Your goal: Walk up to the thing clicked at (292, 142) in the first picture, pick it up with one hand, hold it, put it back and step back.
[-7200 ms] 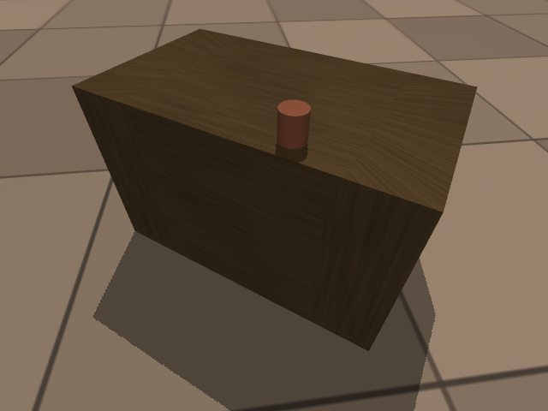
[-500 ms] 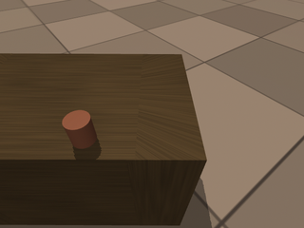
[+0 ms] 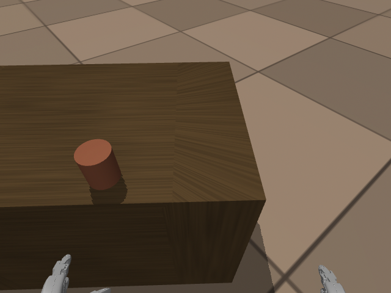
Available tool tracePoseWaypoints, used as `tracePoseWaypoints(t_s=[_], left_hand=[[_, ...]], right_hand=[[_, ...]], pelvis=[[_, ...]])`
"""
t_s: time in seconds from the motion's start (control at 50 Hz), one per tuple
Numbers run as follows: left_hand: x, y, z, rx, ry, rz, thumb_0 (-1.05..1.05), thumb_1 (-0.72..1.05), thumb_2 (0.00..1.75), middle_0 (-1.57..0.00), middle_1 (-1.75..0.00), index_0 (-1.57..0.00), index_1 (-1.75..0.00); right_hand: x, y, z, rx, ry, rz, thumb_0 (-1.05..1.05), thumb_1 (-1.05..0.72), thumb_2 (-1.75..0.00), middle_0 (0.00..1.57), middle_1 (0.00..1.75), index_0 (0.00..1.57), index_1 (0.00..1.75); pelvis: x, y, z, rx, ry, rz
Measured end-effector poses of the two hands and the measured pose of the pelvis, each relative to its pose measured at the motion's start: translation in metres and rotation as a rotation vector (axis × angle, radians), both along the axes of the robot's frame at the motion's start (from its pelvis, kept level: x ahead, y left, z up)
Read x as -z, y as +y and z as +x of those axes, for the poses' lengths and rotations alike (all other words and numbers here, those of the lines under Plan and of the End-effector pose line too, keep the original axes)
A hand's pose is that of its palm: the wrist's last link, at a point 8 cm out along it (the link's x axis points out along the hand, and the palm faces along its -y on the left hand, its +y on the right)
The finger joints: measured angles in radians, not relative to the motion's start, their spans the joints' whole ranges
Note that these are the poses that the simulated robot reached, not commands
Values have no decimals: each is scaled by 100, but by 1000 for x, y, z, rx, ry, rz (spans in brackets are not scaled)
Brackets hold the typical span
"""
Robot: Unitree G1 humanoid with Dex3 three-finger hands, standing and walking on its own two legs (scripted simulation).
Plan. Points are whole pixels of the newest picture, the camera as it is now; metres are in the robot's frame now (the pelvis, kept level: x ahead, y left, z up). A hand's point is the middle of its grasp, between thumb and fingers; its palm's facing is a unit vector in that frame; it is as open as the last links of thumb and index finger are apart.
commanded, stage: rise first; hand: left
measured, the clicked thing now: (99, 164) +0.44 +0.25 +0.02
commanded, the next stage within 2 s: go down in 1.58 s
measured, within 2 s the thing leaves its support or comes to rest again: neither
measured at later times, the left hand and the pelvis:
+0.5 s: hand (58, 271) +0.19 +0.25 +0.02, palm faces +0.24 -0.91 -0.34, open 17.5 cm; pelvis +0.01 +0.02 +0.00, yaw +0 degrees
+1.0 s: hand (25, 272) +0.17 +0.26 +0.10, palm faces +0.32 -0.85 -0.41, open 17.6 cm; pelvis -0.01 +0.01 +0.00, yaw +1 degrees
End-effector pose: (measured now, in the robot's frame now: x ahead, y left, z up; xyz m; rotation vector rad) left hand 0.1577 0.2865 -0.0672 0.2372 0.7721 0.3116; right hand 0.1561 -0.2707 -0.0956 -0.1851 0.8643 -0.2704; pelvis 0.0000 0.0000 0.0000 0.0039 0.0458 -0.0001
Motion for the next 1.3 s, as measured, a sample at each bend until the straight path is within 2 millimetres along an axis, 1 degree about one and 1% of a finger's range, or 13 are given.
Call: tracePoseWaypoints(t_s=[0.1,0.22,0.28,0.36,0.48,0.58,0.66,0.76,1.04,1.3], left_hand=[[-21,3,3,8,-94,20,0,-1,19,-7,-7,-8,-7],[-48,8,8,22,-212,54,0,-32,8,-6,-5,-6,-6],[-64,11,10,32,-276,75,-1,-41,5,-6,-5,-6,-5],[-86,13,10,56,-355,97,-1,-49,3,-5,-5,-5,-5],[-109,9,5,97,-433,115,-1,-53,1,-5,-4,-5,-5],[-128,11,0,113,-490,154,-2,-54,0,-5,-4,-5,-4],[-144,12,-5,124,-542,191,-2,-55,0,-5,-4,-5,-5],[-158,12,-11,131,-596,223,-2,-56,1,-5,-5,-5,-5],[-188,15,-23,143,-706,302,-2,-56,2,-5,-5,-5,-5],[-204,15,-20,167,-779,342,-2,-57,4,-5,-6,-5,-6]], right_hand=[[-5,14,-6,-14,-24,17,1,-1,-20,6,6,6,6],[-15,33,-2,-51,-87,28,0,25,-10,5,5,6,5],[-20,35,4,-60,-121,22,0,34,-7,6,5,6,5],[-24,32,6,-55,-148,14,0,42,-5,6,5,6,5],[-17,32,-2,-51,-117,27,0,47,-3,5,5,6,5],[-11,33,-8,-51,-94,40,-1,49,-3,5,4,6,5],[-11,32,-9,-58,-108,37,-1,49,-3,5,4,6,5],[-13,32,-7,-70,-130,40,-1,49,-3,5,4,6,5],[-9,30,-15,-80,-131,50,-1,50,-3,5,5,6,5],[-11,29,-14,-80,-144,45,-1,50,-4,5,5,6,5]], pelvis=[[-1,4,8,6,-17,-1],[-1,8,11,8,-42,-4],[-1,11,12,10,-53,-6],[-1,14,13,8,-64,-7],[-1,16,11,7,-77,-8],[0,14,6,3,-87,-8],[0,13,3,1,-95,-7],[0,11,-1,-3,-102,-5],[0,6,-10,-12,-110,-2],[0,6,-9,-13,-109,-1]])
